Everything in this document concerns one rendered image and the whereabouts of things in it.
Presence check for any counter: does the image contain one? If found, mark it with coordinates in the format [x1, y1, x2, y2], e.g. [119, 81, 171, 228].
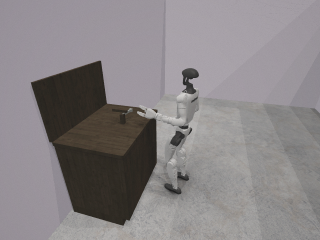
[31, 60, 158, 226]

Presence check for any tap lever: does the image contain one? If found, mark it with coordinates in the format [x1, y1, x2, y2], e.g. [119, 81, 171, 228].
[122, 108, 133, 115]

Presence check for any left robot forearm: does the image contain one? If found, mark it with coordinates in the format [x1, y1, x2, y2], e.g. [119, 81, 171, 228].
[154, 113, 184, 126]

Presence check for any right robot upper arm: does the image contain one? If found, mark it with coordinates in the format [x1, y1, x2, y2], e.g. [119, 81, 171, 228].
[194, 88, 199, 112]

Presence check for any robot left hand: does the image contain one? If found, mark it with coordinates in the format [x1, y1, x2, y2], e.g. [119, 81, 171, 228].
[137, 105, 156, 119]

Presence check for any humanoid robot torso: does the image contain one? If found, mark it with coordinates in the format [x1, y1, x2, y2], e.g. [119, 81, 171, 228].
[175, 90, 198, 139]

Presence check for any robot right shin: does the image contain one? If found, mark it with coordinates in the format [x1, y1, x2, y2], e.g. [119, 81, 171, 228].
[176, 148, 187, 176]

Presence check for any left robot upper arm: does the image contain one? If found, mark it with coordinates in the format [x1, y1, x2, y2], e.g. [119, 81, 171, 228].
[176, 93, 187, 127]

